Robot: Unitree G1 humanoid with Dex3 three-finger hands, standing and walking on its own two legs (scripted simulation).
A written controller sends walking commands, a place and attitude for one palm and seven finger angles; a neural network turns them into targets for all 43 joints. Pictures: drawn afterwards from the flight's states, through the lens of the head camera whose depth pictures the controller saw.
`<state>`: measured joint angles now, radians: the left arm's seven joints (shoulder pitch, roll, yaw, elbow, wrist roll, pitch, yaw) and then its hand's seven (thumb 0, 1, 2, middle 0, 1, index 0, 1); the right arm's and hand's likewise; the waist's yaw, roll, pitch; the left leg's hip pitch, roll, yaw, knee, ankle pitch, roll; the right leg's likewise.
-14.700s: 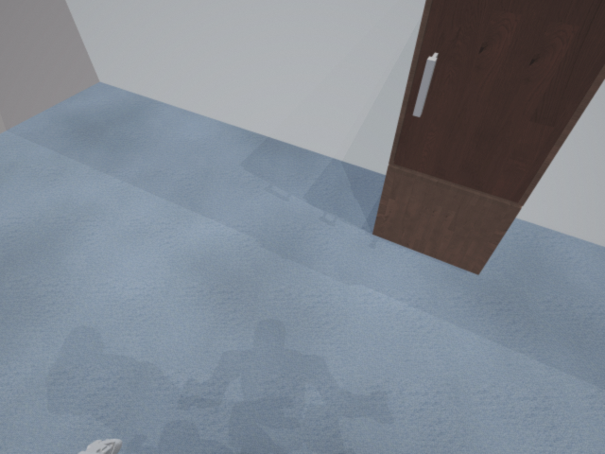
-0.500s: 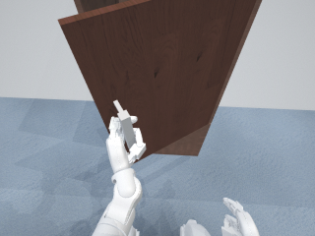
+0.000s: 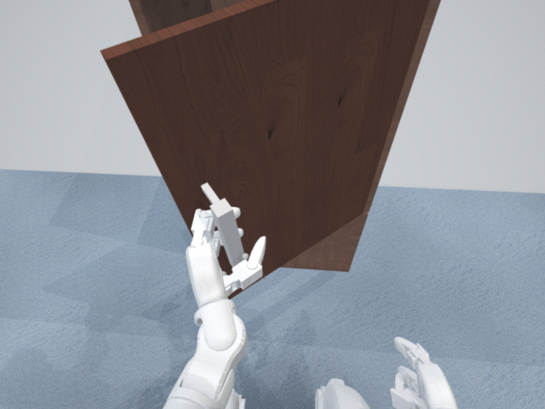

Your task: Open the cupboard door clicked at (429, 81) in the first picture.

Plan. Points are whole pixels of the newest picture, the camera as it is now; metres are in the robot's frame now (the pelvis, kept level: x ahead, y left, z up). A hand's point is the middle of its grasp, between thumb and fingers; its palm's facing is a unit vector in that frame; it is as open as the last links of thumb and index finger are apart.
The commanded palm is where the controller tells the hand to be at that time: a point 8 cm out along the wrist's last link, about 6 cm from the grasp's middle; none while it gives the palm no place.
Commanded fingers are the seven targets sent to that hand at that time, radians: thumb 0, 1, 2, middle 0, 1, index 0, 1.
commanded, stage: open thumb and fingers to let go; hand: left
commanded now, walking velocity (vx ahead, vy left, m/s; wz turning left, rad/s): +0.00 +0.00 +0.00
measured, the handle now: (224, 230) +0.37 +0.09 +0.05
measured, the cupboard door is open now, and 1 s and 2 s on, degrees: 39 43 43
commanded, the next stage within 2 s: slide the hand sideways off the handle in 0.52 s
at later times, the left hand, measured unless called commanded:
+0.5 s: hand (249, 262) +0.32 +0.05 +0.04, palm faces +0.24 -0.97 -0.05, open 15.1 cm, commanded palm +0.27 +0.09 +0.04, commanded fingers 0.00 -0.50 0.30 -0.15 -0.30 -0.15 -0.30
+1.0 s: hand (244, 295) +0.27 +0.05 +0.04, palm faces -0.16 -0.99 +0.00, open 16.3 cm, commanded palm +0.25 +0.11 +0.04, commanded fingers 0.00 -0.50 0.30 -0.15 -0.30 -0.15 -0.30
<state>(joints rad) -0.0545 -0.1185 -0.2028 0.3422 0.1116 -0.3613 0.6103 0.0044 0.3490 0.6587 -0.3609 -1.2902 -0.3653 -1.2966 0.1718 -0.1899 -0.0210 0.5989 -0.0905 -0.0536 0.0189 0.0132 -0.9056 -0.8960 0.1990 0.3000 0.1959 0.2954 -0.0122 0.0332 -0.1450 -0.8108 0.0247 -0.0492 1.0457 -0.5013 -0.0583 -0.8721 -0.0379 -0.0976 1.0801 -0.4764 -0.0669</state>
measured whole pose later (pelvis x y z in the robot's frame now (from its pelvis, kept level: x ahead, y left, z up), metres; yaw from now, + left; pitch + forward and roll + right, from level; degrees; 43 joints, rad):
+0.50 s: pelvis -0.01 +0.02 +0.00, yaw -1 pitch +15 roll +1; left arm -0.06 -0.11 -0.27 0.36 0.13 -0.35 0.62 -0.01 -0.49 0.30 -0.26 -0.73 -0.25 -0.73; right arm 0.19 -0.18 -0.02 0.60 -0.09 -0.06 0.03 0.01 -0.90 -0.90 0.20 0.30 0.20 0.30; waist -0.02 0.03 -0.15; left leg -0.82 0.02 -0.03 1.07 -0.51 -0.05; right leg -0.88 -0.04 -0.08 1.08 -0.46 -0.04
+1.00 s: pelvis -0.01 +0.03 -0.01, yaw -1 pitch +14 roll +1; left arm 0.07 -0.02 -0.28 0.17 0.02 -0.38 0.15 -0.02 -0.50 0.30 -0.17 -0.31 -0.16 -0.33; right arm 0.24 -0.22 -0.01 0.48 -0.03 -0.05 0.02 0.01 -0.90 -0.90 0.20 0.30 0.20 0.30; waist -0.02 0.03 -0.12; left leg -0.84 0.00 -0.01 1.13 -0.52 -0.02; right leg -0.91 -0.06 -0.05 1.14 -0.47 -0.02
